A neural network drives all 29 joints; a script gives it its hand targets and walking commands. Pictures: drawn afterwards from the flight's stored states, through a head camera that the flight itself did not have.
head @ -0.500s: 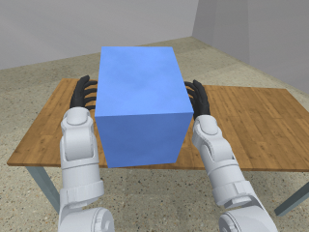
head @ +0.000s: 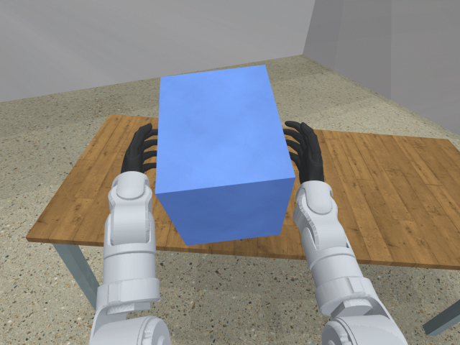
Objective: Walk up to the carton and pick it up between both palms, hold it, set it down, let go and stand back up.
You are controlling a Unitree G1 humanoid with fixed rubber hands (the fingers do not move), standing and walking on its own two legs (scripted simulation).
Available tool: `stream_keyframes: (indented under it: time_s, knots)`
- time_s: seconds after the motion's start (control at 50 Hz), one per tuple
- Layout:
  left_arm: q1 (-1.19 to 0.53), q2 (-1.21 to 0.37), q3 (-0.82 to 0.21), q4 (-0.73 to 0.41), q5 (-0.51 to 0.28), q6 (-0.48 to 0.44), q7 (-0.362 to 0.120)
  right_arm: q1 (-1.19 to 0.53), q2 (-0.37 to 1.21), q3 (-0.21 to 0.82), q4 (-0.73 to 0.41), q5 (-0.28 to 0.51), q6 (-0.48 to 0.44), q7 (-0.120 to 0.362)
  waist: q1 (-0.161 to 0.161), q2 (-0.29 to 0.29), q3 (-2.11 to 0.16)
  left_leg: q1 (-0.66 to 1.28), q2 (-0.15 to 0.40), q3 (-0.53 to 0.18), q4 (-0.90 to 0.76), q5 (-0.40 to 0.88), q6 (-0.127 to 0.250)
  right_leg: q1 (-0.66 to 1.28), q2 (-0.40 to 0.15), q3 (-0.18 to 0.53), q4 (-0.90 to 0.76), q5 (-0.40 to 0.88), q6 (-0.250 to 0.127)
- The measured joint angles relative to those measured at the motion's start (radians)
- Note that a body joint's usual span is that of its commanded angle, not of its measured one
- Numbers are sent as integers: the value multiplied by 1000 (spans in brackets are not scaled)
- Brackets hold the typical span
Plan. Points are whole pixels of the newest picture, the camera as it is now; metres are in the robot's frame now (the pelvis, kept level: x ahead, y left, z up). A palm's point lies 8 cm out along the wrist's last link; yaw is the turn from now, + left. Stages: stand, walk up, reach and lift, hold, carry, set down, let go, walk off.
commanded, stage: set down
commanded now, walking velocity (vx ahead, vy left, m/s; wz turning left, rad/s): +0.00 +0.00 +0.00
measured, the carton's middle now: (223, 160) +0.44 +0.00 +0.12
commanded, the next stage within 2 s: none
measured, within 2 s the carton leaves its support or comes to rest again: neither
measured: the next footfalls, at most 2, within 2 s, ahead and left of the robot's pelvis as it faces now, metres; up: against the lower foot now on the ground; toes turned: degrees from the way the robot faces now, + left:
none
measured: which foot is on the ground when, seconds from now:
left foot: down 0.00-1.00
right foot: down 0.00-1.00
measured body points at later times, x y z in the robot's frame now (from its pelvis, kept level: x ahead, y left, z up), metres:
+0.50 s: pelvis +0.02 +0.00 +0.00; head +0.00 +0.03 +0.45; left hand +0.40 +0.14 +0.14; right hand +0.38 -0.15 +0.15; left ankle +0.00 +0.11 -0.75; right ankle +0.01 -0.11 -0.75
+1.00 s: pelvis +0.02 +0.00 +0.00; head +0.00 +0.03 +0.45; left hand +0.42 +0.13 +0.11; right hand +0.40 -0.16 +0.13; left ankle +0.00 +0.11 -0.75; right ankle +0.01 -0.11 -0.75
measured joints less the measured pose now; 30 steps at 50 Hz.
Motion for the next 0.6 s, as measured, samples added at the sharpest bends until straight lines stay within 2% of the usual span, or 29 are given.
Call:
stream_keyframes:
  time_s: [0.16, 0.32, 0.46, 0.6]
  knots:
    - [54, 7, -61, 15, -49, -72, 51, 48, -40, 51, 19, 58, -86, -17, -13, 2, 9, -22, 15, -1, 30, -31, -7, 1, 15, -2, -21, -3, -2]
    - [47, -1, -47, 12, -39, -62, 48, 38, -65, 88, 26, 93, -77, -30, -19, -2, 7, -13, 20, 5, 26, -39, -9, 7, 20, 3, -24, -10, -3]
    - [33, 6, -26, 46, -40, -78, 37, 25, -42, 63, 54, 64, -85, -30, -12, -1, 2, -25, 16, 1, 23, -34, -8, -5, 16, -1, -23, -8, -2]
    - [-14, 15, -10, 163, -44, -127, 46, -3, -17, -17, 130, 7, -117, -16, -1, 5, -10, -43, 11, 2, 18, -25, -5, -24, 11, -3, -24, -2, 1]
